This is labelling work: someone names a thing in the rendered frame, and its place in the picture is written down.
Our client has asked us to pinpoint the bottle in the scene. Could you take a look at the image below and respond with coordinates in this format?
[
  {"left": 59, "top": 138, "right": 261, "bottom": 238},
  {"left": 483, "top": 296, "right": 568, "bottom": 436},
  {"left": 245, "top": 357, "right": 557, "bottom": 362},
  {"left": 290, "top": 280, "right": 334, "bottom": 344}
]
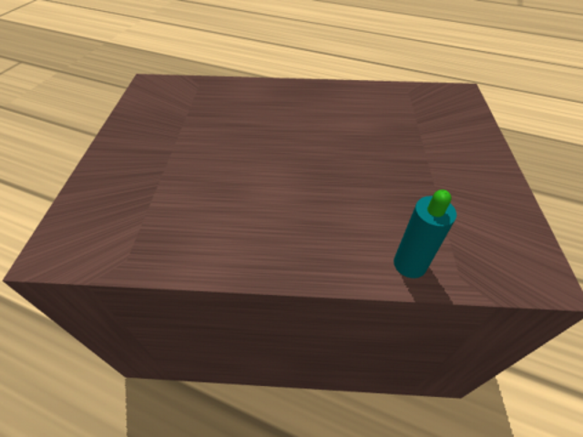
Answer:
[{"left": 394, "top": 189, "right": 456, "bottom": 279}]

